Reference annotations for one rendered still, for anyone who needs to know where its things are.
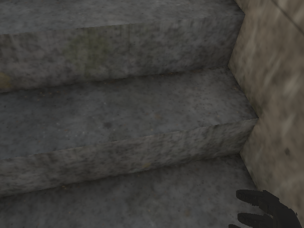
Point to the right robot hand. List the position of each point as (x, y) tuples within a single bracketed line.
[(283, 217)]

